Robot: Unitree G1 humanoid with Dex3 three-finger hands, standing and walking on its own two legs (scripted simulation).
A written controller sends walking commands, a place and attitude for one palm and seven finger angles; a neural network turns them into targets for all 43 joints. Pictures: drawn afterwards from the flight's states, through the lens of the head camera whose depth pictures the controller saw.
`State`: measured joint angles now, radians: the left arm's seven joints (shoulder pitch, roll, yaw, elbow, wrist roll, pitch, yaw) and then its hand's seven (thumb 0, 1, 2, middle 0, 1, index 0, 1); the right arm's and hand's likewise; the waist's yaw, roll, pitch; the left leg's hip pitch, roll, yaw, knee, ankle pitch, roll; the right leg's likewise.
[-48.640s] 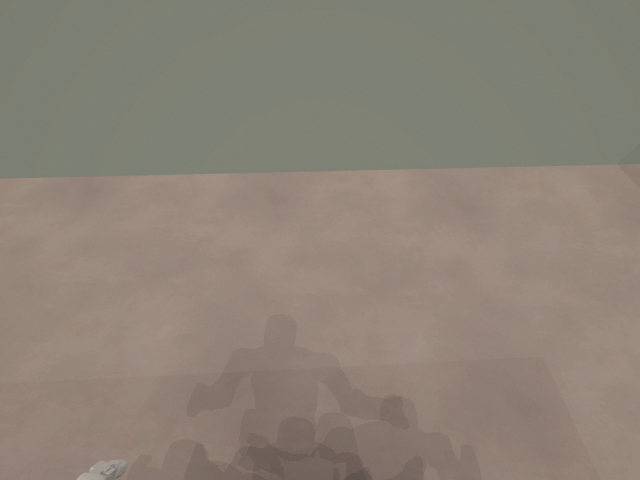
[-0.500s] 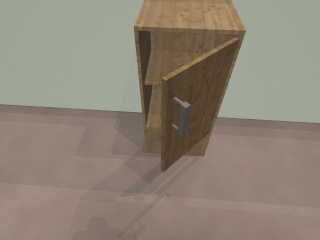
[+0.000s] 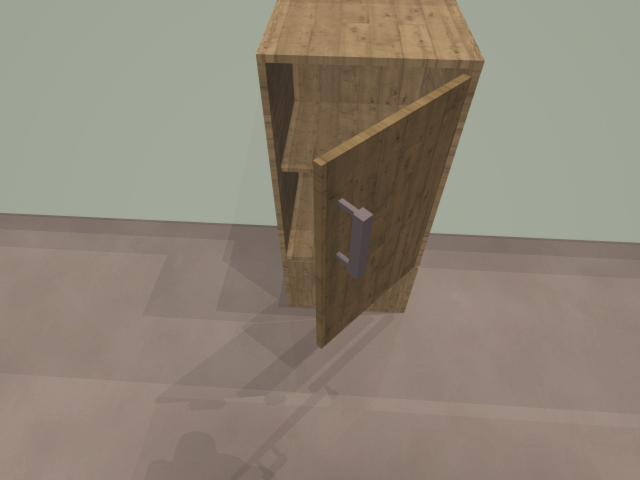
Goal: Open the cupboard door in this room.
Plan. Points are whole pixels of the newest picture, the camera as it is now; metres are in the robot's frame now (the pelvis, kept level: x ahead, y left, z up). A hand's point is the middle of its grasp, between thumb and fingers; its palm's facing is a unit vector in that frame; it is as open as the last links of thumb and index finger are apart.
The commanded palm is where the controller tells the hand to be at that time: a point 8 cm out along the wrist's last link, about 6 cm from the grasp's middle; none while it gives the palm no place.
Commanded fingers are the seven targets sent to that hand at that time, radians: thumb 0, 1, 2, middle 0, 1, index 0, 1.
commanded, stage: walk to a spot facing it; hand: left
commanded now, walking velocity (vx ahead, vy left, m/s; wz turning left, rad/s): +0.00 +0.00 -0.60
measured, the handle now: (350, 239) +0.51 -0.02 -0.04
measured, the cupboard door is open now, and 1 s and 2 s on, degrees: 47 47 47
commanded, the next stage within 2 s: none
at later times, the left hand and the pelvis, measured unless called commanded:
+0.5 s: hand out of the picture +0.07 +0.16 -0.16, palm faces -0.12 -0.95 -0.30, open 7.4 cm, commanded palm none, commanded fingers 0.00 0.90 0.90 -0.20 -0.30 -0.20 -0.30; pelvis -0.01 -0.03 -0.01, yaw -13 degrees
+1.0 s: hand (220, 454) +0.19 +0.17 -0.17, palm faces -0.44 -0.87 -0.24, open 7.4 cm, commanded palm none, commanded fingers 0.00 0.90 0.90 -0.20 -0.30 -0.20 -0.30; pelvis +0.02 +0.00 +0.00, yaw -31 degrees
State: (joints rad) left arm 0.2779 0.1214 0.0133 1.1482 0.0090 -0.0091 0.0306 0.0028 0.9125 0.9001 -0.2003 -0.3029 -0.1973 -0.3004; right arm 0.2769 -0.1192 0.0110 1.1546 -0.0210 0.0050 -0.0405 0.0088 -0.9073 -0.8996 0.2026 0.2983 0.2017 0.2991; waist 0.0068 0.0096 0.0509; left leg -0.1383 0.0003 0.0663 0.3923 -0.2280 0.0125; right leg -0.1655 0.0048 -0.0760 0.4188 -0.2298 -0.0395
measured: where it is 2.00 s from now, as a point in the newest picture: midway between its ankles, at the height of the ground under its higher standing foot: outside the picture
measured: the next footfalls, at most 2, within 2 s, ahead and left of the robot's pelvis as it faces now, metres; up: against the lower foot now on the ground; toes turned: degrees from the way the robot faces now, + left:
left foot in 0.84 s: +0.10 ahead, +0.12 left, +0.00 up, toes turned -30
right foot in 1.16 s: -0.01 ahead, -0.15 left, +0.00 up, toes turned -41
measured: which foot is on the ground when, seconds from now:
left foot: down 0.00-0.34, up 0.36-0.82, down 0.84-1.00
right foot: down 0.00-0.84, up 0.86-1.00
